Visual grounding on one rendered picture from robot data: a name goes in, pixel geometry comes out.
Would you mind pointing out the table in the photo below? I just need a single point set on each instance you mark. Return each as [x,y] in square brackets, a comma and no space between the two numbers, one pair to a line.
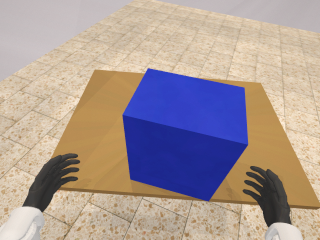
[95,132]

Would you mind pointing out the robot right hand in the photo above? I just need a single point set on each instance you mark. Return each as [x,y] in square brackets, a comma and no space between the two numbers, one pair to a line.
[272,199]

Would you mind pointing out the robot left forearm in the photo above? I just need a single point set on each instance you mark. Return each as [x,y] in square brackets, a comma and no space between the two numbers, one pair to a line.
[24,223]

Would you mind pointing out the robot right forearm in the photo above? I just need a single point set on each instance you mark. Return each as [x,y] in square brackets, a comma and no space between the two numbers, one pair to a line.
[283,231]

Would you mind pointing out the robot left hand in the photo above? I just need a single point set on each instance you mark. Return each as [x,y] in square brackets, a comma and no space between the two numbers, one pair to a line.
[49,180]

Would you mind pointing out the carton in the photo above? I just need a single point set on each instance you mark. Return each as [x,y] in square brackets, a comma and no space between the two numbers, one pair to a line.
[184,134]

